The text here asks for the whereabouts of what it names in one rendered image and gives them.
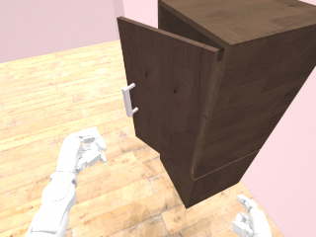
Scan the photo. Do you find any cupboard door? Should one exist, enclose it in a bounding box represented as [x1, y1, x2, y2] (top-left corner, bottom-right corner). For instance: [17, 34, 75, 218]
[117, 16, 219, 175]

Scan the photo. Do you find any handle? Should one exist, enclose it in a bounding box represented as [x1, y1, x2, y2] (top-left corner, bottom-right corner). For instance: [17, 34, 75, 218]
[121, 83, 138, 118]

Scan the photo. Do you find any right robot hand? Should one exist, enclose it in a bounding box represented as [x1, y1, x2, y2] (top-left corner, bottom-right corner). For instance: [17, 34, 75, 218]
[232, 194, 272, 237]

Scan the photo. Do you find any left robot hand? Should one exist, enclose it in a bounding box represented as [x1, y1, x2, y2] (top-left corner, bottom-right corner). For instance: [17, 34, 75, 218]
[56, 126, 107, 177]

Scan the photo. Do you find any left robot forearm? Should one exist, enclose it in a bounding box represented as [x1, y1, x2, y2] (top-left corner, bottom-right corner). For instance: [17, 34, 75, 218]
[25, 171, 78, 237]

